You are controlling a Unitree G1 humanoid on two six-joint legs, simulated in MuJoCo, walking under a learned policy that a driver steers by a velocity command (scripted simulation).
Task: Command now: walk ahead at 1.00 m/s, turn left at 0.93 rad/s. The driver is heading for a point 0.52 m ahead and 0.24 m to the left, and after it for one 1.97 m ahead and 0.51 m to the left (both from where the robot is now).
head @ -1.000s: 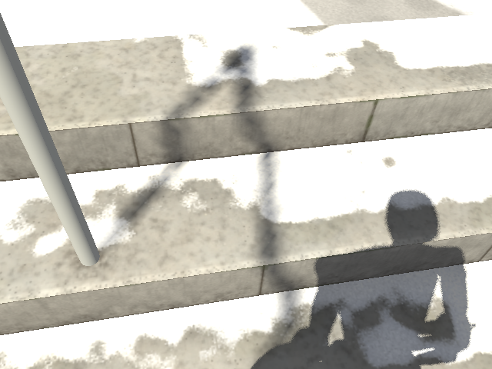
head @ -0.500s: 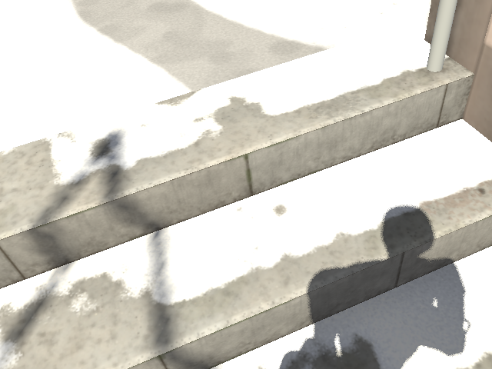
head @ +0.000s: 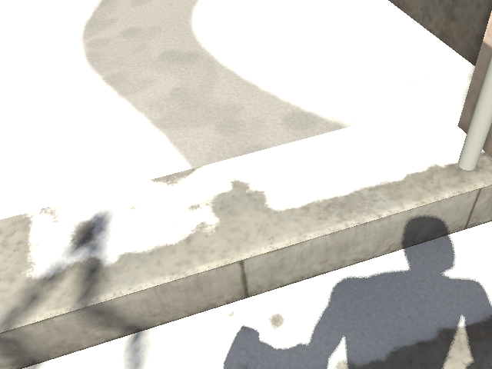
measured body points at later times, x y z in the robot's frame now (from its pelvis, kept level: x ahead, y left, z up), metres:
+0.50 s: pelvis +0.37 -0.02 +0.14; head +0.41 -0.01 +0.58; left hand +0.15 +0.14 +0.01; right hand +0.74 -0.02 +0.14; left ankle +0.44 +0.04 -0.48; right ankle +0.19 -0.23 -0.54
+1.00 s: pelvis +0.81 +0.13 +0.36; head +0.79 +0.13 +0.81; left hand +0.71 +0.38 +0.23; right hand +1.09 +0.04 +0.30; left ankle +0.66 +0.20 -0.12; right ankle +0.84 +0.10 -0.32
